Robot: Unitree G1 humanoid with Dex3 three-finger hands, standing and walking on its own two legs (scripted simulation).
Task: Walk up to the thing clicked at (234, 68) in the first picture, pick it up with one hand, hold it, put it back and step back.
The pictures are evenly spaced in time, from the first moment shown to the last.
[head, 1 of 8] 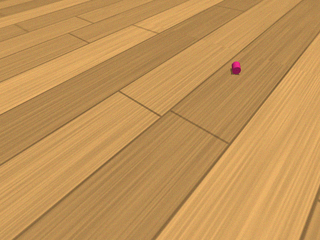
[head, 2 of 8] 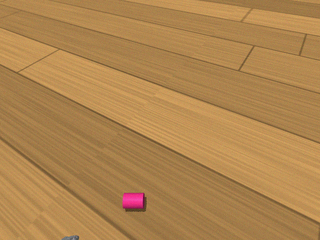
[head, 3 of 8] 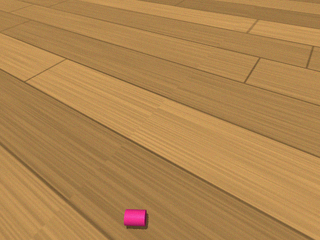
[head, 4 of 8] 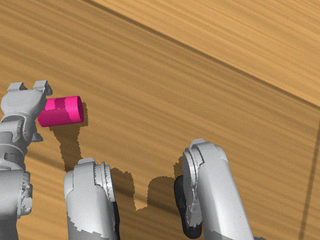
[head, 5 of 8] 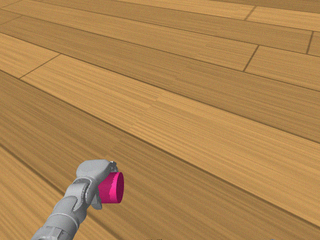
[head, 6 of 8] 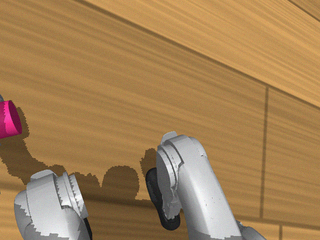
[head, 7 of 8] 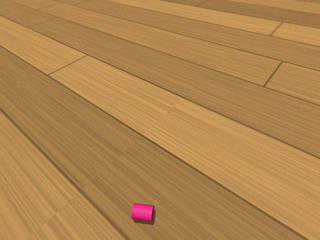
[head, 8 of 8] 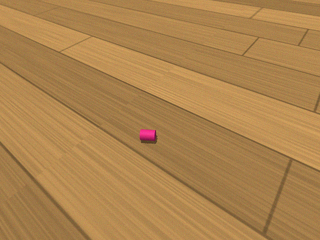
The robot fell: no
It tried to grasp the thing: yes
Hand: left
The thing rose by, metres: 0.68
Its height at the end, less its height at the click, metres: +0.00
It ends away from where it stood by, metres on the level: 0.01
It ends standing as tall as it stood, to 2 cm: yes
